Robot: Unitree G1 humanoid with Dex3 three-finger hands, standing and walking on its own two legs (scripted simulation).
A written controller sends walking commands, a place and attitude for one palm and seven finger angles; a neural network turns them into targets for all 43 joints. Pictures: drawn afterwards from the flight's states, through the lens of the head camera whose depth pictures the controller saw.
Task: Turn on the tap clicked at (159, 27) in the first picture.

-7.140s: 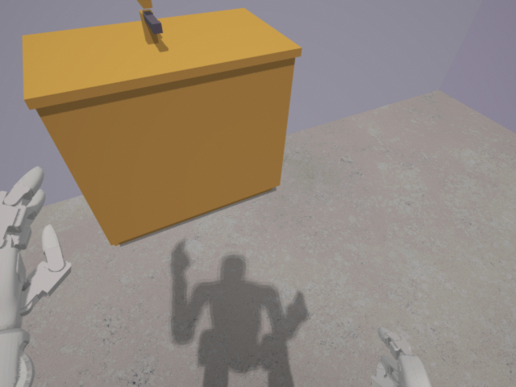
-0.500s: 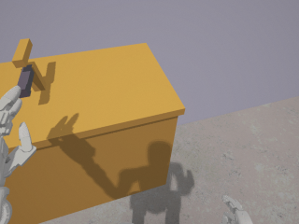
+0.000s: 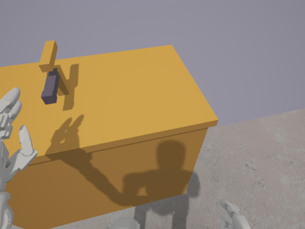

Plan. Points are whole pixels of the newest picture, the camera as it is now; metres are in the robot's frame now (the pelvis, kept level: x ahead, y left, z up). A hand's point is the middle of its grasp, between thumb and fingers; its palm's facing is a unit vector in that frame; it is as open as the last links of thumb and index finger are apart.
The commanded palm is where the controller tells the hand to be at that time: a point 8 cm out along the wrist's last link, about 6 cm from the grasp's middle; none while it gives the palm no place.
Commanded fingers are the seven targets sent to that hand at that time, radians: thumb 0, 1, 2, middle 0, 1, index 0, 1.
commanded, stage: come to a stop and stand still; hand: left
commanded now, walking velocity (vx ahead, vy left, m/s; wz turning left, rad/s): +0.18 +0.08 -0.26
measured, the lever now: (49, 97) +0.40 +0.32 +0.13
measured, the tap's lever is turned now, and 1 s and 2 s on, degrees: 0 0 0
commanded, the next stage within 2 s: look again from close up in 1.78 s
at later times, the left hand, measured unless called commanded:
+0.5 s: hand (39, 126) +0.26 +0.26 +0.18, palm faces +0.37 -0.83 -0.42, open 7.4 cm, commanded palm +0.22 +0.29 +0.19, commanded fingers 0.00 0.90 0.90 -0.20 -0.30 -0.20 -0.30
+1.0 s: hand (18, 101) +0.29 +0.30 +0.22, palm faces +0.45 -0.78 -0.43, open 7.4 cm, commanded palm +0.21 +0.30 +0.19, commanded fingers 0.00 0.90 0.90 -0.20 -0.30 -0.20 -0.30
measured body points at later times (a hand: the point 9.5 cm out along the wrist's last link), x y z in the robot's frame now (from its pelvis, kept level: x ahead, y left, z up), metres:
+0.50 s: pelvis +0.04 +0.02 +0.01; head +0.05 +0.01 +0.46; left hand +0.24 +0.30 +0.21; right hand +0.21 -0.20 -0.08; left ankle +0.06 +0.15 -0.72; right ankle +0.05 -0.05 -0.73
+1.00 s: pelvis +0.03 +0.02 +0.01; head +0.06 +0.03 +0.46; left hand +0.26 +0.34 +0.24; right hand +0.20 -0.20 -0.07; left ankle +0.05 +0.14 -0.73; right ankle +0.05 -0.05 -0.73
